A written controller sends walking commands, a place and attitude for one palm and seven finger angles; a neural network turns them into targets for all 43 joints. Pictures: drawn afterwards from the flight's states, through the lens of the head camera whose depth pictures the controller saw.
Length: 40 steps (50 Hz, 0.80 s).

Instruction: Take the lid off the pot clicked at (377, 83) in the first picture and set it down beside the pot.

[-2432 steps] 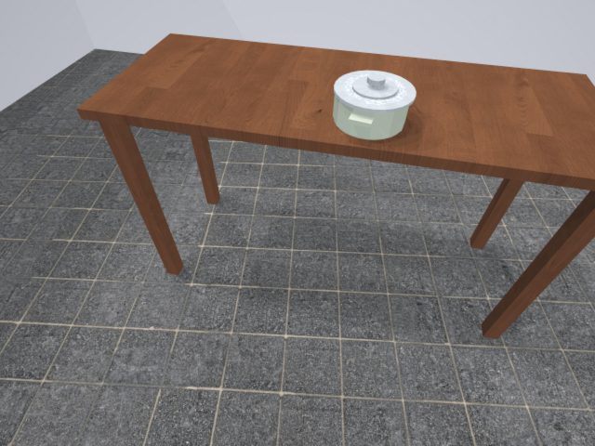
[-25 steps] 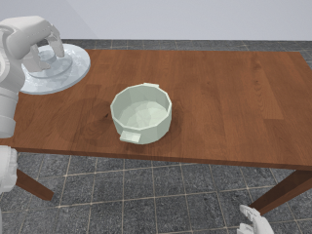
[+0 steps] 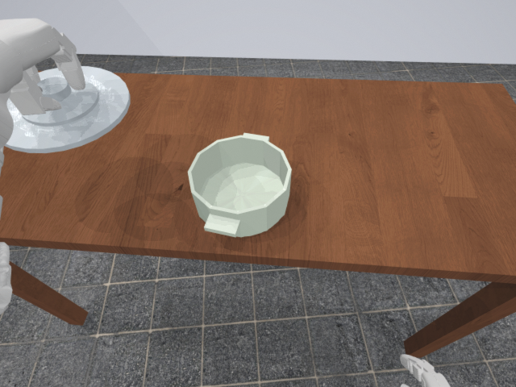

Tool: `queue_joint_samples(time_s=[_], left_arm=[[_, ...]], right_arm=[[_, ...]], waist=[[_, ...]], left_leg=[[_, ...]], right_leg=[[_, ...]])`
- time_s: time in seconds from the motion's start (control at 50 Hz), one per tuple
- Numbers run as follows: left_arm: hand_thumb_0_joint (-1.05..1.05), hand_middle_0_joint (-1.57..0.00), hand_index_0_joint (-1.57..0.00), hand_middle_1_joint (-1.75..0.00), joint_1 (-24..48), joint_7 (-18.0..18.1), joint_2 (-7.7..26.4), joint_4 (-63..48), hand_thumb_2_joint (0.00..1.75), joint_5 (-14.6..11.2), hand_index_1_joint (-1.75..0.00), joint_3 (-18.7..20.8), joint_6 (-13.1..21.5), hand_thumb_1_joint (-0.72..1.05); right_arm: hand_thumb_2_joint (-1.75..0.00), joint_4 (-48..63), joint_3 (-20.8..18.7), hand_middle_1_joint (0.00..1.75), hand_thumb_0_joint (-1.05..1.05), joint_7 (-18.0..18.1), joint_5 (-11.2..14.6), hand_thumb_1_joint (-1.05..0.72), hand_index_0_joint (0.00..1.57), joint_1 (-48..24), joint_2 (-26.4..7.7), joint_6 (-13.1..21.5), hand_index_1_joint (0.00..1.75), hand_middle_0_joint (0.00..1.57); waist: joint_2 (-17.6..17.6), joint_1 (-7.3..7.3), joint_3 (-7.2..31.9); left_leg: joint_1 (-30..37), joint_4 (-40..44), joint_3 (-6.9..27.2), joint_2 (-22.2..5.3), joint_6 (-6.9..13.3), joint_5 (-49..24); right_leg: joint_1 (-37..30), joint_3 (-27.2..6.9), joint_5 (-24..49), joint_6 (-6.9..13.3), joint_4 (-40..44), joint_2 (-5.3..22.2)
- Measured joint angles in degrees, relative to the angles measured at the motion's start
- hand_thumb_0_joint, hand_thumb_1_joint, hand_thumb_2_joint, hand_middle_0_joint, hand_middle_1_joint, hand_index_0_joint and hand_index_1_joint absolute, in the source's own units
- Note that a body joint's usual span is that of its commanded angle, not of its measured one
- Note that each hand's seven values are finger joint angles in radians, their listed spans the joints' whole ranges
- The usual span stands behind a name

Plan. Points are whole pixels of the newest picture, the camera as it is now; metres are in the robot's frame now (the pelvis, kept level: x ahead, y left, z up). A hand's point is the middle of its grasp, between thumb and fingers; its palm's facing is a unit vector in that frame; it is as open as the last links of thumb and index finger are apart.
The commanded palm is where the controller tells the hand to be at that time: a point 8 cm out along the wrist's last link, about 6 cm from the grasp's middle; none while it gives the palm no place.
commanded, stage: lower the lid onto the table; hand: left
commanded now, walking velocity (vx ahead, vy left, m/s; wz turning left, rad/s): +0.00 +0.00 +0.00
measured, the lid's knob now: (53, 89) +0.47 +0.30 +0.22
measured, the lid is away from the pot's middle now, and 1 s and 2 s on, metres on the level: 0.25 0.24 0.24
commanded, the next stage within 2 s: none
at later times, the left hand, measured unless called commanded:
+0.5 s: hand (55, 109) +0.43 +0.28 +0.22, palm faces -0.24 -0.03 -0.97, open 7.1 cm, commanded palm +0.41 +0.28 +0.29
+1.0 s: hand (68, 133) +0.42 +0.28 +0.18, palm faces -0.32 -0.04 -0.95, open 7.1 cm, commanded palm +0.41 +0.28 +0.26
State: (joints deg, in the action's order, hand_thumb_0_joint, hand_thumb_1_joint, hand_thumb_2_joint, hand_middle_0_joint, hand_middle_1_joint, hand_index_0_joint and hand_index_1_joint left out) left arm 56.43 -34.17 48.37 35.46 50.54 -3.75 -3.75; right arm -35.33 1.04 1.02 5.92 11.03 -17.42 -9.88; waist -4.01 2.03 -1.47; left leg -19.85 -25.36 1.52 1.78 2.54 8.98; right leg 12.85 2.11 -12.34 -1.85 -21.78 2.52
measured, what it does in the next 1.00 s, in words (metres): stands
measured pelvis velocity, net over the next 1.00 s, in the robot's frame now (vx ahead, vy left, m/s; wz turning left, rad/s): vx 0.00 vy -0.01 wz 0.00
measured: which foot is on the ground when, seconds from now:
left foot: down 0.00-1.00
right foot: down 0.00-1.00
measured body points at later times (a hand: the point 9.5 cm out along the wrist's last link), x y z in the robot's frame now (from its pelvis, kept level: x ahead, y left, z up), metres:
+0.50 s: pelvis +0.00 +0.00 +0.00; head +0.03 -0.02 +0.45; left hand +0.43 +0.28 +0.27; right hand +0.13 -0.27 -0.12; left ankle +0.04 +0.09 -0.74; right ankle -0.02 -0.15 -0.74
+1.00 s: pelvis +0.00 -0.01 +0.00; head +0.04 -0.03 +0.45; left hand +0.43 +0.28 +0.23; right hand +0.12 -0.28 -0.12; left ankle +0.04 +0.09 -0.74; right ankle -0.02 -0.15 -0.74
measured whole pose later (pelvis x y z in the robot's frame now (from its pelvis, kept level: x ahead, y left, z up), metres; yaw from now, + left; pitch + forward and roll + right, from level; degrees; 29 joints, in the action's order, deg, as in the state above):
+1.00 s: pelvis +0.00 -0.01 +0.00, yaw +0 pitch +3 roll -1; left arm 47.8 -31.9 45.8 37.3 49.5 -2.7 -1.3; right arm -35.8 0.5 1.5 5.7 11.5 -17.8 -9.8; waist -3.8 2.9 -1.6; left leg -19.3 -26.3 2.0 0.8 1.7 9.8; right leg 12.1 2.3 -12.9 -1.5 -22.3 1.5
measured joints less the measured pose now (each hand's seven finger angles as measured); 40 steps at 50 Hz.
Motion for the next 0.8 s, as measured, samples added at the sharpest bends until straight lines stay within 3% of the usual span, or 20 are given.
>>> queue_joint_samples(time_s=[0.32, 0.52, 0.66, 0.8], left_arm=[[-0.05, -0.80, -0.74, -0.89, -2.1, 0.6, -1.8, 0.1, 0.85, 0.7, -0.83, 0.2, -2.2, 0.25], [-0.05, -0.80, -0.74, -0.88, -5.3, 1.0, -2.2, -1.3, 0.86, -0.2, -0.83, 1.2, -0.8, 0.25], [-0.05, -0.80, -0.74, -0.89, -5.5, 1.2, -2.5, 0.3, 0.85, -0.2, -0.83, -0.5, -0.8, 0.25], [-0.05, -0.80, -0.74, -0.89, -6.6, 1.6, -2.3, 2.4, 0.85, -0.7, -0.83, 0.9, 1.0, 0.25]], right_arm=[[-0.90, 0.9, -0.1, 0.30, 0.01, -0.5, -0.1, -0.91, 0.20, 0.1, 0.1, 0.6, 0.30, 0.20], [-0.90, 1.1, -0.2, 0.30, 0.01, -0.1, -0.3, -0.91, 0.20, -0.1, 0.0, 0.8, 0.30, 0.20], [-0.90, 0.6, -0.2, 0.30, 0.01, 0.2, 0.0, -0.91, 0.20, -0.4, -0.1, 0.4, 0.30, 0.20], [-0.90, 0.1, -0.1, 0.30, 0.01, 0.4, -0.2, -0.91, 0.20, -0.2, -0.1, 0.4, 0.30, 0.20]], waist=[[-0.3, 0.50, 0.4], [-0.1, 0.39, 0.3], [0.0, 0.15, -0.2], [0.1, 0.70, -0.1]], left_leg=[[0.2, 0.0, -0.5, -0.1, 0.0, 0.1], [0.5, -0.4, -0.1, -0.4, -0.4, 0.2], [0.5, -0.7, 0.3, -0.7, -0.7, 0.3], [0.4, -0.9, 0.5, -1.0, -0.9, 0.6]], right_leg=[[0.2, -0.5, -0.1, -0.1, -0.5, 0.0], [-0.2, -0.2, -0.3, 0.1, -0.7, -0.4], [-0.4, 0.1, -0.4, 0.2, -0.9, -0.7], [-0.5, 0.3, -0.4, 0.3, -0.7, -1.1]])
